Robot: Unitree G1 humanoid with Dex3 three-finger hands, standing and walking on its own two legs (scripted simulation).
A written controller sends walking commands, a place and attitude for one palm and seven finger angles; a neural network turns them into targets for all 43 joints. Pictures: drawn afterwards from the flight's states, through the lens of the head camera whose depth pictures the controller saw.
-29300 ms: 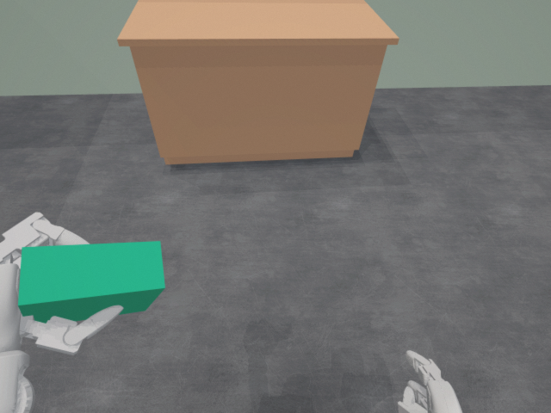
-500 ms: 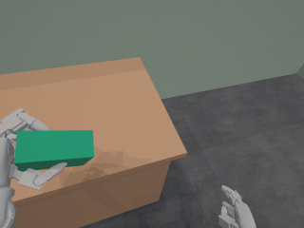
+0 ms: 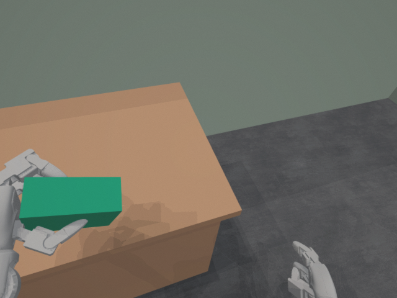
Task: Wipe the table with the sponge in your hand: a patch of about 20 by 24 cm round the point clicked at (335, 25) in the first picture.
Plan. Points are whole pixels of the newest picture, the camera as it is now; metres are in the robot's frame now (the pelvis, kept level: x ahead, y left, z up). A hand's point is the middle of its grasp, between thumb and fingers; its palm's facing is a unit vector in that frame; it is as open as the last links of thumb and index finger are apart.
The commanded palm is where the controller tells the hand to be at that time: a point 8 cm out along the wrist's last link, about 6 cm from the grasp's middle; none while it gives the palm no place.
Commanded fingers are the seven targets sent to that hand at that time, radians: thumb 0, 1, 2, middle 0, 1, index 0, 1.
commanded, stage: look again from close up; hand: left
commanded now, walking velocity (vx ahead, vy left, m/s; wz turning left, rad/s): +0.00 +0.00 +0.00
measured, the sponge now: (87, 204) +0.23 +0.20 +0.13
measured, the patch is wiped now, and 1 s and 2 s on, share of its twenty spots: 0.00 0.00 0.00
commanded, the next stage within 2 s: shuffle to correct the standing spot in 0.40 s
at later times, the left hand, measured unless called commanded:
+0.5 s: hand (45, 212) +0.20 +0.24 +0.15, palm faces +0.34 -0.87 -0.37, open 9.6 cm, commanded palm +0.14 +0.29 +0.17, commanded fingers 0.00 0.10 1.30 -1.20 -1.60 -1.20 -1.60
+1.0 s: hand (90, 201) +0.22 +0.19 +0.16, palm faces +0.29 -0.88 -0.37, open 9.6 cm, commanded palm +0.16 +0.23 +0.17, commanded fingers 0.00 0.10 1.30 -1.20 -1.60 -1.20 -1.60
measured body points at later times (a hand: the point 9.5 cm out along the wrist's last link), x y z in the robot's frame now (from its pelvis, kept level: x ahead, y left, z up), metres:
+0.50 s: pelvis -0.02 +0.01 +0.00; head -0.01 +0.01 +0.45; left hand +0.17 +0.29 +0.17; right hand +0.16 -0.22 -0.07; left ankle +0.02 +0.08 -0.74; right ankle +0.00 -0.14 -0.74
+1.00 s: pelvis +0.00 -0.04 +0.00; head +0.01 -0.04 +0.45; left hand +0.20 +0.23 +0.18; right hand +0.17 -0.27 -0.08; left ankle +0.02 +0.08 -0.74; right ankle +0.00 -0.14 -0.74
